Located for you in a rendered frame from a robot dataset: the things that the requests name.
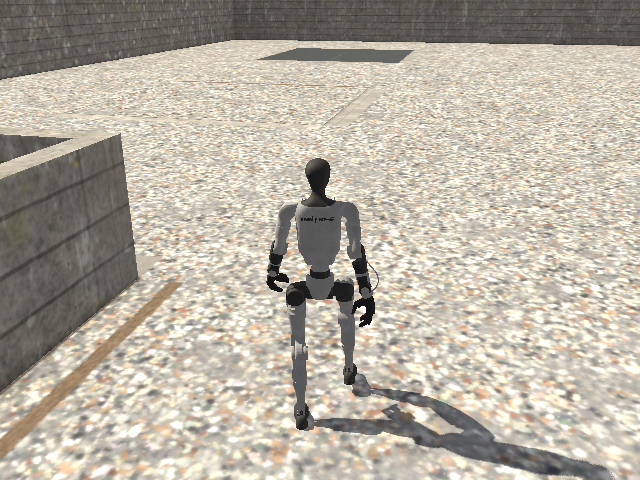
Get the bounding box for robot right forearm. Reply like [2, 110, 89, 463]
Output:
[352, 244, 373, 299]

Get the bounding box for robot right hand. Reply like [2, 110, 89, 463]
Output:
[351, 296, 375, 327]

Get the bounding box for robot left forearm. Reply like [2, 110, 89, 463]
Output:
[267, 240, 284, 277]

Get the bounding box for robot left foot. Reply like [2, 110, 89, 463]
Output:
[294, 403, 309, 430]

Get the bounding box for right robot upper arm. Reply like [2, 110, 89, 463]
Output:
[339, 201, 362, 259]

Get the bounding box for right robot shin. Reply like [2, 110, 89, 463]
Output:
[341, 311, 355, 372]

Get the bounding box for left robot upper arm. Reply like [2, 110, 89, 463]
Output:
[272, 202, 298, 255]

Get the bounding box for robot left hand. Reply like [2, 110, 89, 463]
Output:
[266, 273, 289, 292]

